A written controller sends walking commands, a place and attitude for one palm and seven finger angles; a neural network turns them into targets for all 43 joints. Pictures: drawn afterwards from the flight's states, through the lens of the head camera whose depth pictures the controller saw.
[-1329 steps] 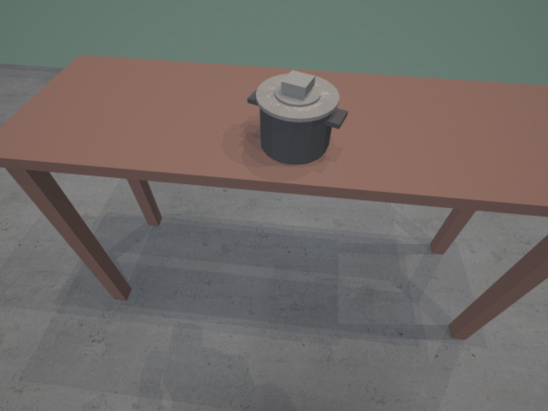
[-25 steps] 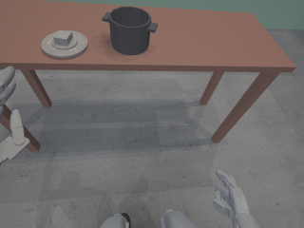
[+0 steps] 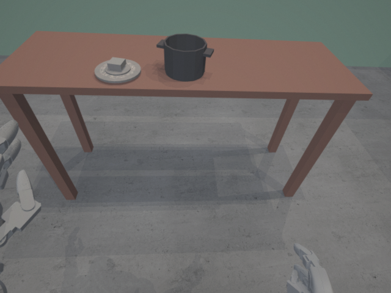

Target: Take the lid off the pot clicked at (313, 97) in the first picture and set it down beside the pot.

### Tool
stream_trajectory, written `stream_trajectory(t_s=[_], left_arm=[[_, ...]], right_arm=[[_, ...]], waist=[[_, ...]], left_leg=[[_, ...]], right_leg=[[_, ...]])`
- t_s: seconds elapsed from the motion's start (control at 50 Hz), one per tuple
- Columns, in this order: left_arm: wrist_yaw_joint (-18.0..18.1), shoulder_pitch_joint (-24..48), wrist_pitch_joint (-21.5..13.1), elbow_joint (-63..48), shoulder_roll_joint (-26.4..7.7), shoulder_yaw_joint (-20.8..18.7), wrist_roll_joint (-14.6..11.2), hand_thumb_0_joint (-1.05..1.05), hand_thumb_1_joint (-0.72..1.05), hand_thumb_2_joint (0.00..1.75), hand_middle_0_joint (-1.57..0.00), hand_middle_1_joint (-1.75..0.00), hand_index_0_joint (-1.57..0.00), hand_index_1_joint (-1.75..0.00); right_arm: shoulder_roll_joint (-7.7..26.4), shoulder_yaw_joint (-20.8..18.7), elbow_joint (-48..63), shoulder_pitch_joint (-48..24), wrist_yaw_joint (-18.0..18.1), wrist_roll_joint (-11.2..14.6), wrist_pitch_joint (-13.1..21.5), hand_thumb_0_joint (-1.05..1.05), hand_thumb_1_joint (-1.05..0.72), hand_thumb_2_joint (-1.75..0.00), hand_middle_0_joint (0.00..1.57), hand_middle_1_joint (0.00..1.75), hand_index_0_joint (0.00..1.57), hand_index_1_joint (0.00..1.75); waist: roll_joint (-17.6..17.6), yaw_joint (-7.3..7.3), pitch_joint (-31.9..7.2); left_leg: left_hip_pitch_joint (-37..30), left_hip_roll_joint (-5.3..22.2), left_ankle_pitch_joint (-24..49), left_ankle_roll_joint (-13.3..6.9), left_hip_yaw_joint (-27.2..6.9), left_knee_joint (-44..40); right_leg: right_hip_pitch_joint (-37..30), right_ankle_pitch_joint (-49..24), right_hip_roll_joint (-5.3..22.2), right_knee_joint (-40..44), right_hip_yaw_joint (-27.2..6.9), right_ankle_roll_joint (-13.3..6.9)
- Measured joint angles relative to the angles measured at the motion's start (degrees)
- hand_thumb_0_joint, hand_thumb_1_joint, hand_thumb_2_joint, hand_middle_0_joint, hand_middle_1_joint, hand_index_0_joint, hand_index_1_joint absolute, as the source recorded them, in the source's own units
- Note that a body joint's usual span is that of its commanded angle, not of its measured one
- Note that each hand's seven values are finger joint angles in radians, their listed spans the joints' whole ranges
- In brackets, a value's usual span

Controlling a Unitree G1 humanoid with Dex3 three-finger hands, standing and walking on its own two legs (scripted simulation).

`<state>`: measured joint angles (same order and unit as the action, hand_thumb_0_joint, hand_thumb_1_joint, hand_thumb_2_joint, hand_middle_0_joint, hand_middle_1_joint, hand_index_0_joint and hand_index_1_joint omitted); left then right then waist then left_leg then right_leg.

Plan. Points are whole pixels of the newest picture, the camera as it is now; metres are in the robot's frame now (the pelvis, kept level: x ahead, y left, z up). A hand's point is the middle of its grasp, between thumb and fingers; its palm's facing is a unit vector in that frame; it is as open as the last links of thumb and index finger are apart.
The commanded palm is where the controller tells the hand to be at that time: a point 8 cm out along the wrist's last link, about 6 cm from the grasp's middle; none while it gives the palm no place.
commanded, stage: stop stepping back and stand still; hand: left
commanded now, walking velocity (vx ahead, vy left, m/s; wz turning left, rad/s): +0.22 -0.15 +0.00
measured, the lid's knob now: (116, 63) +0.85 +0.32 +0.05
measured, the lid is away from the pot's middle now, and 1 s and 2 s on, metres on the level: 0.25 0.25 0.25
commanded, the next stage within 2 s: let the arm hang, fingers relaxed in 1.02 s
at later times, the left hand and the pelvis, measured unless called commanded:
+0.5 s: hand out of the picture +0.14 +0.18 -0.16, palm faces +0.09 -0.98 -0.19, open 7.4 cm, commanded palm none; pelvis +0.03 -0.01 -0.02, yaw +8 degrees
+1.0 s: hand out of the picture +0.10 +0.19 -0.16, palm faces +0.14 -0.97 -0.21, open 7.4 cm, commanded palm none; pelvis +0.08 +0.01 +0.01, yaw +5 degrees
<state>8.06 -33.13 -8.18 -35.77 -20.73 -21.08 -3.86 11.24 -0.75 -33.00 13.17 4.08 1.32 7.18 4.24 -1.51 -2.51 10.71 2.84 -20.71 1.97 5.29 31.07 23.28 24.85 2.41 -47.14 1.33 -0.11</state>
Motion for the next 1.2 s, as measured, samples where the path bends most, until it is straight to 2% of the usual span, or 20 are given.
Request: stream_trajectory(t_s=[0.06, 0.12, 0.14, 0.16, 0.22, 0.26, 0.3, 0.36, 0.4, 0.48, 0.52, 0.54, 0.6, 0.66, 0.72, 0.78, 0.8, 0.94, 1.02, 1.2], left_arm=[[-0.33, -4.39, -0.51, -6.98, -4.07, -0.86, 0.49, 0.02, 0.89, 0.9, -0.21, -0.3, -0.21, -0.3], [0.52, -3.72, -2.23, -10.58, -8.75, -4.81, 0.36, 0.02, 0.88, 0.9, -0.21, -0.31, -0.21, -0.3], [0.94, -2.54, -2.95, -10.73, -10.12, -6.53, 0.35, 0.02, 0.88, 0.9, -0.21, -0.31, -0.21, -0.3], [0.95, -0.48, -3.63, -10.01, -10.3, -7.16, 0.4, 0.02, 0.88, 0.9, -0.21, -0.31, -0.21, -0.3], [0.1, 5.05, -5.17, -4.26, -7.29, -6.78, 0.37, 0.01, 0.88, 0.9, -0.21, -0.31, -0.21, -0.3], [-1.67, 10.14, -3.75, 5.88, -4.61, -2.42, 3.49, 0.01, 0.88, 0.9, -0.21, -0.31, -0.21, -0.3], [-3.73, 15.3, 1.14, 19.44, -0.78, 2.78, 4.84, 0.0, 0.89, 0.9, -0.2, -0.3, -0.2, -0.3], [-5.21, 19.2, 7.91, 39.97, 4.05, 8.7, 4.95, 0.0, 0.9, 0.9, -0.19, -0.3, -0.2, -0.3], [-6.23, 19.01, 10.61, 50.93, 6.09, 12.08, 4.94, 0.0, 0.9, 0.9, -0.19, -0.3, -0.19, -0.3], [-8.42, 18.24, 13.6, 70.18, 8.96, 17.46, 4.7, 0.01, 0.91, 0.9, -0.19, -0.3, -0.19, -0.29], [-9.2, 17.62, 13.02, 76.41, 11.39, 19.46, 4.2, 0.01, 0.92, 0.9, -0.19, -0.3, -0.19, -0.29], [-8.62, 17.66, 11.23, 77.32, 12.43, 18.21, 2.96, -0.02, 0.95, 0.9, -0.2, -0.3, -0.2, -0.3], [-7.81, 18.33, 7.53, 80.19, 12.04, 18.53, 3.46, -0.07, 1.0, 0.9, -0.21, -0.3, -0.2, -0.3], [-6.83, 17.42, 7.02, 83.97, 11.25, 18.66, 4.24, -0.06, 0.99, 0.9, -0.21, -0.3, -0.21, -0.3], [-6.03, 16.25, 7.71, 87.67, 10.38, 18.2, 4.52, -0.04, 0.96, 0.9, -0.2, -0.3, -0.2, -0.3], [-5.89, 15.7, 8.35, 90.42, 9.79, 18.02, 4.29, -0.02, 0.94, 0.9, -0.2, -0.3, -0.2, -0.3], [-5.95, 15.65, 8.52, 91.01, 9.78, 18.05, 4.1, -0.02, 0.93, 0.9, -0.2, -0.3, -0.2, -0.3], [-6.32, 18.79, 8.77, 93.99, 10.74, 18.99, 3.93, 0.0, 0.91, 0.9, -0.2, -0.3, -0.2, -0.3], [-6.13, 19.93, 8.19, 94.52, 12.08, 19.55, 4.03, 0.01, 0.91, 0.9, -0.2, -0.3, -0.2, -0.3], [-6.09, 21.78, 8.25, 95.25, 11.68, 19.25, 4.08, 0.01, 0.92, 0.9, -0.2, -0.3, -0.2, -0.3]], right_arm=[[-2.24, 0.68, 0.63, 1.66, -1.2, -0.05, 2.17, 0.02, -0.91, -0.9, 0.2, 0.3, 0.2, 0.3], [-2.38, 1.55, 0.57, 2.53, -1.6, -0.14, 1.85, 0.02, -0.91, -0.9, 0.21, 0.3, 0.2, 0.3], [-2.18, 1.64, 0.45, 2.31, -1.78, -0.07, 1.3, 0.02, -0.91, -0.9, 0.21, 0.3, 0.2, 0.3], [-1.71, 1.49, -0.5, 1.34, -1.98, 0.17, 0.32, 0.02, -0.9, -0.9, 0.21, 0.3, 0.21, 0.3], [-0.06, 0.48, -4.48, -1.56, -2.17, 0.27, -2.99, 0.02, -0.9, -0.9, 0.21, 0.3, 0.21, 0.3], [1.42, -1.14, -7.2, -0.94, -4.19, 0.25, -2.6, 0.02, -0.91, -0.9, 0.21, 0.3, 0.21, 0.3], [2.82, -1.67, -8.42, 0.23, -5.26, 0.25, -4.64, 0.02, -0.91, -0.9, 0.21, 0.3, 0.21, 0.3], [3.6, -1.18, -8.99, 2.02, -5.86, -0.54, -7.37, 0.02, -0.91, -0.9, 0.21, 0.3, 0.2, 0.3], [3.89, -0.69, -8.41, 2.86, -6.09, -1.75, -7.85, 0.01, -0.91, -0.9, 0.21, 0.3, 0.2, 0.3], [0.99, 0.33, -10.49, 3.75, -4.84, -3.75, -7.7, 0.01, -0.91, -0.9, 0.21, 0.3, 0.21, 0.3], [0.41, 0.53, -12.26, 5.24, -4.23, -3.67, -7.58, 0.01, -0.91, -0.9, 0.21, 0.3, 0.21, 0.3], [0.28, 0.31, -13.45, 5.87, -3.91, -3.28, -7.67, 0.01, -0.91, -0.9, 0.21, 0.3, 0.21, 0.3], [0.33, -0.77, -17.54, 6.19, -3.38, -2.27, -8.86, 0.01, -0.91, -0.9, 0.21, 0.3, 0.2, 0.3], [0.45, -1.99, -19.47, 4.89, -2.99, -1.88, -9.52, 0.02, -0.91, -0.9, 0.2, 0.3, 0.2, 0.29], [-0.02, -2.46, -19.46, 3.13, -2.89, -1.48, -9.18, 0.02, -0.91, -0.9, 0.2, 0.3, 0.2, 0.29], [-0.66, -2.3, -18.99, 1.67, -3.01, -1.26, -7.99, 0.01, -0.91, -0.9, 0.2, 0.3, 0.2, 0.29], [-0.72, -2.13, -18.92, 1.49, -2.94, -1.34, -7.46, 0.01, -0.91, -0.9, 0.2, 0.3, 0.2, 0.29], [-2.5, -1.08, -21.5, -0.47, -1.46, -1.6, -7.32, 0.01, -0.93, -0.9, 0.21, 0.3, 0.2, 0.3], [-2.59, -1.23, -22.65, -1.36, -1.59, -1.5, -7.3, 0.0, -0.94, -0.9, 0.21, 0.3, 0.2, 0.3], [-2.67, -1.39, -25.19, 0.4, -1.51, -1.69, -7.16, 0.0, -0.93, -0.9, 0.21, 0.3, 0.2, 0.3]], waist=[[0.12, -0.4, 0.52], [-2.49, 0.58, 2.09], [-3.0, 0.95, 2.62], [-3.86, 1.5, 3.38], [-6.17, 2.34, 4.2], [-7.86, 1.82, 1.4], [-8.76, 0.94, -0.87], [-8.24, -0.48, -1.97], [-8.23, -1.39, -1.43], [-1.96, -3.32, 2.45], [-0.53, -3.1, 4.26], [-0.85, -2.37, 5.32], [-2.76, -0.07, 7.69], [-3.93, 0.97, 7.94], [-4.01, 1.08, 7.53], [-4.82, 0.87, 7.19], [-5.62, 0.87, 6.85], [-5.17, 1.99, 6.19], [-5.42, 1.63, 5.82], [-4.28, 0.67, 5.67]], left_leg=[[-0.77, 0.8, 0.57, 0.82, -1.07, -1.63], [-0.05, 2.51, -0.67, 1.26, -3.17, 1.13], [1.75, 2.71, -2.23, 0.2, -3.29, 5.13], [4.24, 2.51, -4.73, -0.79, -4.09, 11.22], [11.23, 0.01, -7.0, -2.24, -5.79, 26.86], [15.92, 0.05, -7.37, -2.43, -4.13, 30.18], [17.23, 0.58, -7.51, -2.22, -1.84, 27.62], [13.73, 0.9, -5.54, -2.71, 0.05, 16.74], [11.54, 1.45, -0.99, -4.03, -1.7, 9.96], [11.79, 0.22, -0.8, -0.97, 0.5, 11.74], [11.27, 0.06, -0.58, 0.21, 0.14, 10.64], [11.42, 0.59, -0.63, 0.64, -0.6, 10.75], [12.15, 0.12, -5.31, 0.01, -3.57, 15.01], [12.68, -1.69, -7.83, -0.71, -4.08, 20.54], [10.51, -2.71, -6.8, -1.31, -3.11, 16.6], [5.56, -2.39, 4.3, -2.28, -3.2, 2.78], [4.1, -1.9, 4.77, -2.91, -3.72, 0.13], [0.5, -3.2, 2.31, -3.46, -2.86, -2.12], [-0.73, -3.16, 2.5, -3.57, -2.44, -3.2], [-2.21, -3.23, 2.55, -3.81, -1.91, -4.23]], right_leg=[[1.44, 1.32, -1.76, -2.24, 1.57, -0.18], [-3.07, -1.82, -3.17, 9.48, 3.29, -0.77], [-4.02, -5.79, -3.32, 12.4, 3.0, -1.68], [-3.51, -8.91, -3.47, 11.51, 3.37, -2.59], [-4.35, -9.01, -3.53, 11.3, 3.82, -3.41], [-4.53, -8.86, -2.42, 12.99, 5.37, -3.07], [-4.57, -8.2, -0.76, 12.81, 7.02, -2.58], [-4.01, -5.53, 1.24, 9.38, 8.12, -1.74], [-1.61, -2.41, 0.88, 4.37, 7.79, -1.23], [3.09, 3.28, -0.58, -5.68, -0.05, 0.13], [0.91, -0.24, -1.17, -0.16, -0.83, 0.07], [0.11, -1.01, -1.79, 1.53, -0.16, -1.0], [-2.57, -1.82, -3.24, 5.52, 1.57, -3.13], [-5.73, -4.72, -4.04, 11.87, 0.81, -3.32], [-8.76, -7.38, -4.39, 17.41, -0.79, -3.16], [-10.4, -7.96, -5.28, 19.16, -1.58, -2.52], [-10.2, -7.39, -5.94, 18.35, -1.46, -2.28], [-12.86, -6.44, -4.69, 18.91, -2.45, -1.37], [-14.1, -7.03, -4.72, 20.36, -2.91, -1.22], [-15.39, -7.23, -4.66, 21.31, -3.47, -1.03]])
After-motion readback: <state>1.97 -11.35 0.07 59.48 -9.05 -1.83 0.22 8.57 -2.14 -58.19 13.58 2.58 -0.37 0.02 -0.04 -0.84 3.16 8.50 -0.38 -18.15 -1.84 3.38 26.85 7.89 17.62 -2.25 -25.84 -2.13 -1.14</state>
